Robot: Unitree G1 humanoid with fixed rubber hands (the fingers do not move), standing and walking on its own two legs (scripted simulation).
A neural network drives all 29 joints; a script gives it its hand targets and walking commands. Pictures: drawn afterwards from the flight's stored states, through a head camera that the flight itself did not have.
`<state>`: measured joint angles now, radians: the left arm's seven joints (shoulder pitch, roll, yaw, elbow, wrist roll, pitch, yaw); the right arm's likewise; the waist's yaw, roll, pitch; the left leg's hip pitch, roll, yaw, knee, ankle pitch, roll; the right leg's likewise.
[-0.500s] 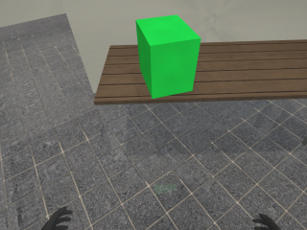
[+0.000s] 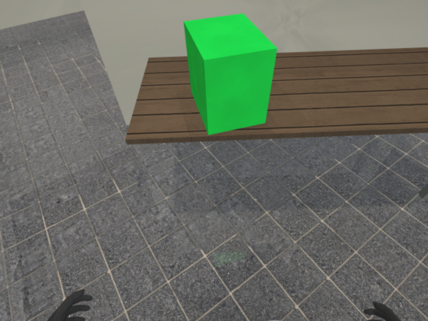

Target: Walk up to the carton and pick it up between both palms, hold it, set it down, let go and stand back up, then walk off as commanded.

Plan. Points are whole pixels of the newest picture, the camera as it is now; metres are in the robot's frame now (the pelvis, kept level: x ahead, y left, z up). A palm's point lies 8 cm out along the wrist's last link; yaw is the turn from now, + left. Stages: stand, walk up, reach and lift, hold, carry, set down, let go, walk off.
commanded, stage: walk up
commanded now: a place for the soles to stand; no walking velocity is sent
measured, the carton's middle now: (225, 73) +0.95 -0.03 -0.05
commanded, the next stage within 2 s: none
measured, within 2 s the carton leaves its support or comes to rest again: neither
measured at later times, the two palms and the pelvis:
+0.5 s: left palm (77, 311) +0.17 +0.28 -0.07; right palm (406, 264) +0.24 -0.37 -0.08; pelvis +0.13 -0.05 +0.00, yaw +2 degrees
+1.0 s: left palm (116, 235) +0.32 +0.25 -0.07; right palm (396, 224) +0.34 -0.41 -0.10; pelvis +0.26 -0.09 -0.01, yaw +2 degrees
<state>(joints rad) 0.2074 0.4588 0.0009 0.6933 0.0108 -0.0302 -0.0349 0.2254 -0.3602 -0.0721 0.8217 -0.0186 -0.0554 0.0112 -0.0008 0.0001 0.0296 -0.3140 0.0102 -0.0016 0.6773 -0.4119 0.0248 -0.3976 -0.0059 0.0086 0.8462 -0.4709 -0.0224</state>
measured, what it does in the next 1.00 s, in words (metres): walks ahead: right foot, then left foot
